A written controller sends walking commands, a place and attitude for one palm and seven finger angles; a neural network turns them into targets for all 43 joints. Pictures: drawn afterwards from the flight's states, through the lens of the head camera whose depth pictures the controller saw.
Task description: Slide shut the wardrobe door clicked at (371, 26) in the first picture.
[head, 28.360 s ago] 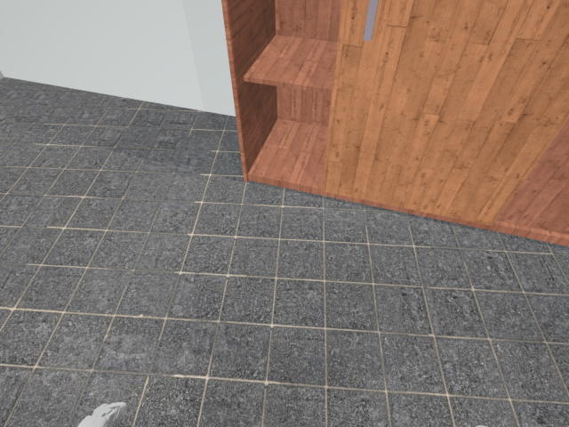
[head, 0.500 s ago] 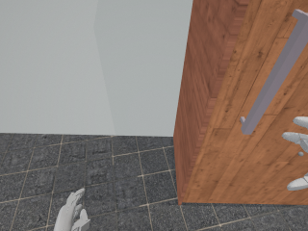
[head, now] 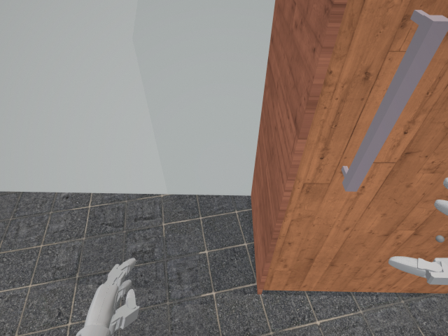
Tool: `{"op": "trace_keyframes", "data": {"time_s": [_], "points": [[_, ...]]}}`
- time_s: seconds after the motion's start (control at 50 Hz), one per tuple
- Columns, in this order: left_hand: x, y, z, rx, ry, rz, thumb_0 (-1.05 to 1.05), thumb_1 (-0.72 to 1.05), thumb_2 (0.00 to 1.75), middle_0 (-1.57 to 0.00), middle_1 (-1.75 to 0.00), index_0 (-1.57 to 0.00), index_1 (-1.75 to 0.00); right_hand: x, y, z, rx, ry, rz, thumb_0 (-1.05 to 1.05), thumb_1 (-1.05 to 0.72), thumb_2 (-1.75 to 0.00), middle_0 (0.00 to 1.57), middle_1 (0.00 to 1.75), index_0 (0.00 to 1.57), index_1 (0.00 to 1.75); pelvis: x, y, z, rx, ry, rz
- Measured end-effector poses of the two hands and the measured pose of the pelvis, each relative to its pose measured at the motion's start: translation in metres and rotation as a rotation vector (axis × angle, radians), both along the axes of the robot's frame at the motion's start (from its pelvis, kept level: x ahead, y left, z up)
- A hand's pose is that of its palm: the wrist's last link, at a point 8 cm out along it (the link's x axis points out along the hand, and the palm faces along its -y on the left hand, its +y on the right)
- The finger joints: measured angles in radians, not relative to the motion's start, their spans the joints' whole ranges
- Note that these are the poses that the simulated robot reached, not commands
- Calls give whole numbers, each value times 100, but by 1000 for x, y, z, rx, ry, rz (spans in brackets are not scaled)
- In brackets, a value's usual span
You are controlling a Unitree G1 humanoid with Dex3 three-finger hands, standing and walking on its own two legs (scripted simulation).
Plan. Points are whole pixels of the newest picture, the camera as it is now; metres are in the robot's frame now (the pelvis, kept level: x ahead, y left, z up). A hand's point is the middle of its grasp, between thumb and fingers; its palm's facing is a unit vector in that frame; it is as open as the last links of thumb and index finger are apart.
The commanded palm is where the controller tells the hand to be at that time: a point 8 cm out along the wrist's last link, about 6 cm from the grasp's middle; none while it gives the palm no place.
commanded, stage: draw the hand back to the body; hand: right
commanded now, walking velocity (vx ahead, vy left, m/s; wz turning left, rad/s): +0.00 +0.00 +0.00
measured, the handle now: (377, 117) +0.43 -0.28 +0.20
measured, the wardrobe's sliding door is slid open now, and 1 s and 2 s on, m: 0.00 0.00 0.00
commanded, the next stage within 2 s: step back with the hand held close in 0.88 s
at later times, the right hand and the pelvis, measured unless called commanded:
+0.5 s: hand (408, 213) +0.25 -0.26 +0.17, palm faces +0.41 +0.83 -0.39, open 8.8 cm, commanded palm +0.19 -0.29 +0.18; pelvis +0.04 +0.00 +0.01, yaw +2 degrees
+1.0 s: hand (389, 220) +0.24 -0.23 +0.16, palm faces +0.42 +0.82 -0.39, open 7.4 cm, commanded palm +0.19 -0.26 +0.18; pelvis +0.04 +0.03 +0.01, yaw +1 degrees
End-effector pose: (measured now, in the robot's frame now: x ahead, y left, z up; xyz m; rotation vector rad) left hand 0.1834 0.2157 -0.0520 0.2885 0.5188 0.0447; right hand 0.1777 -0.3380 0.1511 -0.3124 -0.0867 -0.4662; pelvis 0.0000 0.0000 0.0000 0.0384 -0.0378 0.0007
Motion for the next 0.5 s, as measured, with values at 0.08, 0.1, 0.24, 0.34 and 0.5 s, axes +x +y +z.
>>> {"op": "trace_keyframes", "data": {"time_s": [0.08, 0.1, 0.24, 0.34, 0.5], "points": [[0, -11, -10, -23, 53, -1, 1, 90, 90, -20, -30, -20, -30, -3, 9, 11, -56, -30, -20, -1, 17, -38, 24, 92, 24, 92, 6, -5, 3, -9, -4, 4], [0, -14, -12, -28, 68, 1, 1, 90, 90, -20, -30, -20, -30, -2, 10, 12, -64, -32, -23, -1, 13, -40, 24, 90, 24, 90, 8, -6, 3, -12, -6, 5], [2, -16, -19, -40, 140, 26, 1, 90, 90, -21, -30, -20, -30, 16, 11, 13, -83, -20, -34, -1, -11, -52, 23, 76, 23, 75, 22, -8, 7, -22, -21, 16], [10, -7, -17, -41, 138, 45, 1, 90, 90, -21, -30, -20, -30, 26, 27, 21, -105, -23, 20, 0, -29, -61, 23, 65, 22, 65, 32, -7, 9, -26, -22, 27], [26, 11, -9, -34, 129, 68, 1, 90, 90, -20, -30, -20, -30, 28, 44, 31, -144, -21, 66, 0, -58, -75, 22, 48, 22, 48, 43, 1, 10, -29, -21, 32]]}}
